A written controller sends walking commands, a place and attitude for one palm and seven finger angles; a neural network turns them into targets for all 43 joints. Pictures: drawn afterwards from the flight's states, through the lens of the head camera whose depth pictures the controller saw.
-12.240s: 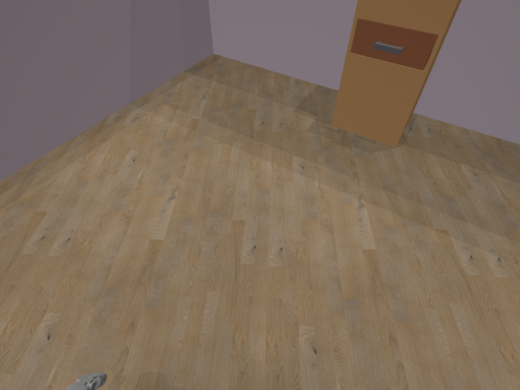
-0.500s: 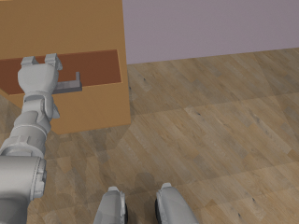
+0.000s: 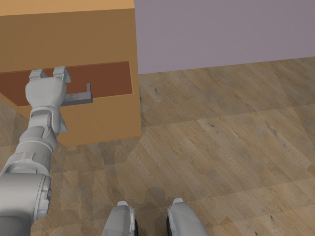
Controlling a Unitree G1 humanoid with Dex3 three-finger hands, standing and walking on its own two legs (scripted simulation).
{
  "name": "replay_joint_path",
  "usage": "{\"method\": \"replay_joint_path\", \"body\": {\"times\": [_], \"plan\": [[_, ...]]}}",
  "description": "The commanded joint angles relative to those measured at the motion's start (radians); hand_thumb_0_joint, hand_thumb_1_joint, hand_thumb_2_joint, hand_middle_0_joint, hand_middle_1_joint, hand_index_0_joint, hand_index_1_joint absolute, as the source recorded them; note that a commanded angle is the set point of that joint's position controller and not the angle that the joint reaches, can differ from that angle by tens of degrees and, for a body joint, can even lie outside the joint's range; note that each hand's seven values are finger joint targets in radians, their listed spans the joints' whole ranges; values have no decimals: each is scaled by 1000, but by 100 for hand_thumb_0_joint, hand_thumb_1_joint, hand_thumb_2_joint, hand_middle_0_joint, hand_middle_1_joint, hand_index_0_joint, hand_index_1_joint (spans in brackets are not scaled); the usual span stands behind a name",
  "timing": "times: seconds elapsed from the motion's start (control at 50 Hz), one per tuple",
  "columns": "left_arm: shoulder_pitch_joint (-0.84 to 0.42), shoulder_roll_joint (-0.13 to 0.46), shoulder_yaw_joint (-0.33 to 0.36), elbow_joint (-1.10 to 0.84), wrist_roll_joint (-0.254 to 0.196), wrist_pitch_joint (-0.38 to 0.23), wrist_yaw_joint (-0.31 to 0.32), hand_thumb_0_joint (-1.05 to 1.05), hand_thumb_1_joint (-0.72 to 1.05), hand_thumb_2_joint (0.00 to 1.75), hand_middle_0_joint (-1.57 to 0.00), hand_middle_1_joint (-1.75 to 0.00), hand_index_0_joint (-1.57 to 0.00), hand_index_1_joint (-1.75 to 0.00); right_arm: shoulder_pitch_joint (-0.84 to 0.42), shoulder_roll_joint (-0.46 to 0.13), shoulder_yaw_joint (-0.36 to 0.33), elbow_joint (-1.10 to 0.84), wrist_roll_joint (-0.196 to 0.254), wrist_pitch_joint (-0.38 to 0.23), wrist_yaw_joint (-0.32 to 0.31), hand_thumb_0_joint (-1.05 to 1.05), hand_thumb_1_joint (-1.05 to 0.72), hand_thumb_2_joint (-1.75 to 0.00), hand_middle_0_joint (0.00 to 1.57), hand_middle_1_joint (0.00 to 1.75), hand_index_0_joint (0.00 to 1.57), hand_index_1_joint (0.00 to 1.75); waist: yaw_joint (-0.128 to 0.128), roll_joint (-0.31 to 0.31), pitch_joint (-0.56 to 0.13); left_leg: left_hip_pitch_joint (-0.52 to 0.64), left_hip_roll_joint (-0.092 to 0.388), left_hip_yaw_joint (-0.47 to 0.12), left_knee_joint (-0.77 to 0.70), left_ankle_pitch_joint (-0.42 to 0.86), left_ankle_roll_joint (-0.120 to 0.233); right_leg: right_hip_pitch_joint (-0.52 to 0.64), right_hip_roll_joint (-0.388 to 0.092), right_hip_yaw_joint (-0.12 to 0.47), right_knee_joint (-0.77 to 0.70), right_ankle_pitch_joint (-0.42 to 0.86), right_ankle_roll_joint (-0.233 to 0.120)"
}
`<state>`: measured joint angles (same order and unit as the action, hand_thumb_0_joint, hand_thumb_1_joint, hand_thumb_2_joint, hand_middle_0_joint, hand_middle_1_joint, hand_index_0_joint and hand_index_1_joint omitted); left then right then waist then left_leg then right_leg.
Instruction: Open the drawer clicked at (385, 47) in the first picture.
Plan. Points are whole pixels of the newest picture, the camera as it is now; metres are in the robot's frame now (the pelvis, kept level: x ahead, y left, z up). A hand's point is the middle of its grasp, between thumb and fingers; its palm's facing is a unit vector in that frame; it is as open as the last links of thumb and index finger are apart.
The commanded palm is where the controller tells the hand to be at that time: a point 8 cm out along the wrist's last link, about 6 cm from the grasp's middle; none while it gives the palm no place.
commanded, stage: move the hooked fingers above the handle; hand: left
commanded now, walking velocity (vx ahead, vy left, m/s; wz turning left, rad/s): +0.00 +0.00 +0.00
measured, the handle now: (69, 93) +0.53 +0.25 -0.09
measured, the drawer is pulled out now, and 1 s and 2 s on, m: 0.00 0.00 0.00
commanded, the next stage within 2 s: none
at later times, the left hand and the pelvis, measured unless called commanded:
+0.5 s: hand (59, 101) +0.47 +0.25 -0.03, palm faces -0.08 +0.00 -1.00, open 13.8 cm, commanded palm +0.46 +0.22 +0.03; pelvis -0.01 +0.00 +0.00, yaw +0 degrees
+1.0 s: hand (63, 99) +0.48 +0.23 -0.03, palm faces -0.10 -0.01 -0.99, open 13.8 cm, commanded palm +0.47 +0.22 +0.03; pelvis -0.01 -0.01 +0.00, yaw +1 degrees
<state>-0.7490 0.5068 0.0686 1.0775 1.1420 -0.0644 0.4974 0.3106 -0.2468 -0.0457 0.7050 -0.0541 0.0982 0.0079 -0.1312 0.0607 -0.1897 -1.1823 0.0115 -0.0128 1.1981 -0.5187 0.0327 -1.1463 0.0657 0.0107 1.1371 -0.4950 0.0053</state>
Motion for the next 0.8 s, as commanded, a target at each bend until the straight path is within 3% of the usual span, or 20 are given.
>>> {"method": "replay_joint_path", "body": {"times": [0.0,0.06,0.08,0.12,0.16,0.24,0.28,0.32,0.36,0.42,0.44,0.5,0.54,0.56,0.58,0.68,0.72,0.74,0.76,0.78], "plan": [[-410,178,-10,-205,-20,12,42,0,-50,30,-30,-120,-30,-120,167,-176,-75,-30,0,-14,-9,0,-90,-90,20,30,20,30,-27,65,-558,506,0,-21,-112,499,3,226,1,-53,-134,387,-39],[-456,174,-31,-187,-25,16,28,0,-50,30,-30,-120,-30,-120,168,-181,-74,-14,3,-17,-17,0,-90,-90,20,30,20,30,-49,47,-513,503,2,-34,-125,446,5,188,1,-55,-151,329,-38],[-492,142,-66,-183,-26,19,22,0,-50,30,-30,-120,-30,-120,167,-179,-73,-10,3,-19,-19,0,-90,-90,20,30,20,30,-62,67,-486,501,0,-37,-131,419,4,165,1,-57,-158,298,-41],[-512,134,-75,-188,-20,12,19,0,-50,30,-30,-120,-30,-120,169,-176,-74,-6,2,-25,-21,0,-90,-90,20,30,20,30,-62,82,-485,521,0,-41,-135,412,4,145,1,-61,-160,274,-44],[-536,144,-71,-190,-13,8,20,0,-50,30,-30,-120,-30,-120,163,-174,-70,-5,0,-26,-23,0,-90,-90,20,30,20,30,-58,127,-483,546,3,-49,-138,421,-3,112,1,-64,-154,260,-49],[-457,194,-11,-97,-12,37,34,0,-50,30,-30,-120,-30,-120,153,-177,-54,-12,-5,-15,-14,0,-90,-90,20,30,20,30,-23,121,-442,495,-3,-40,-140,432,-5,131,4,-67,-144,268,-55],[-451,204,-11,-63,-3,62,42,0,-50,30,-30,-120,-30,-120,149,-176,-45,-25,-3,-9,-11,0,-90,-90,20,30,20,30,-24,104,-420,449,-5,-30,-141,419,-1,148,4,-67,-140,276,-53],[-409,230,3,-27,1,89,44,0,-50,30,-30,-120,-30,-120,140,-181,-38,-39,0,-4,-6,0,-90,-90,20,30,20,30,-7,84,-409,403,-11,-17,-145,386,2,179,3,-63,-143,273,-52],[-405,269,24,-32,-1,97,34,0,-50,30,-30,-120,-30,-120,139,-186,-35,-51,2,-3,-9,0,-90,-90,20,30,20,30,-5,59,-439,379,-12,-10,-140,385,8,220,1,-55,-136,305,-46],[-418,266,14,-87,-13,77,7,0,-50,30,-30,-120,-30,-120,145,-185,-40,-61,7,-10,-17,0,-90,-90,20,30,20,30,-11,35,-497,382,-13,-3,-133,379,13,266,-1,-42,-142,330,-40],[-445,241,-4,-124,-21,57,-3,0,-50,30,-30,-120,-30,-120,147,-180,-45,-61,7,-16,-20,0,-90,-90,20,30,20,30,-24,46,-517,405,-11,-8,-130,391,14,261,-1,-41,-141,340,-39],[-456,221,-8,-219,-29,-5,-14,0,-50,30,-30,-120,-30,-120,159,-178,-60,-50,7,-29,-28,0,-90,-90,20,30,20,30,-19,64,-588,475,-3,-20,-126,417,11,249,-1,-40,-140,336,-40],[-484,184,-33,-245,-31,-35,-11,0,-50,30,-30,-120,-30,-120,166,-174,-67,-29,4,-38,-31,0,-90,-90,20,30,20,30,-43,67,-566,501,3,-32,-121,422,9,205,-1,-44,-142,318,-40],[-466,194,-19,-238,-25,-44,-2,0,-50,30,-30,-120,-30,-120,170,-175,-68,-20,3,-38,-32,0,-90,-90,20,30,20,30,-31,76,-549,499,3,-35,-122,421,6,187,-1,-47,-140,303,-41],[-473,175,-32,-233,-25,-46,8,0,-50,30,-30,-120,-30,-120,171,-174,-69,-12,2,-38,-30,0,-90,-90,20,30,20,30,-42,73,-524,495,4,-36,-122,414,7,174,1,-49,-145,294,-42],[-487,222,-4,-89,-3,16,70,0,-50,30,-30,-120,-30,-120,162,-181,-55,7,2,-31,-20,0,-90,-90,20,30,20,30,-45,62,-399,385,-9,-26,-127,328,8,133,0,-51,-151,229,-46],[-496,248,3,-50,1,53,77,0,-50,30,-30,-120,-30,-120,161,-183,-48,1,2,-31,-16,0,-90,-90,20,30,20,30,-46,57,-397,358,-13,-17,-126,317,11,152,0,-50,-153,232,-44],[-501,275,22,-52,-6,65,73,0,-50,30,-30,-120,-30,-120,155,-188,-44,-3,0,-29,-13,0,-90,-90,20,30,20,30,-31,84,-422,360,-16,-15,-127,328,10,169,-1,-47,-145,245,-46],[-477,280,19,-34,0,79,66,0,-50,30,-30,-120,-30,-120,157,-187,-42,-14,4,-26,-13,0,-90,-90,20,30,20,30,-26,70,-457,368,-19,-12,-127,341,11,192,0,-46,-142,264,-44],[-498,261,-4,-46,-3,86,54,0,-50,30,-30,-120,-30,-120,155,-184,-42,-22,5,-26,-14,0,-90,-90,20,30,20,30,-33,96,-471,382,-18,-9,-126,357,10,197,1,-45,-144,286,-44]]}}
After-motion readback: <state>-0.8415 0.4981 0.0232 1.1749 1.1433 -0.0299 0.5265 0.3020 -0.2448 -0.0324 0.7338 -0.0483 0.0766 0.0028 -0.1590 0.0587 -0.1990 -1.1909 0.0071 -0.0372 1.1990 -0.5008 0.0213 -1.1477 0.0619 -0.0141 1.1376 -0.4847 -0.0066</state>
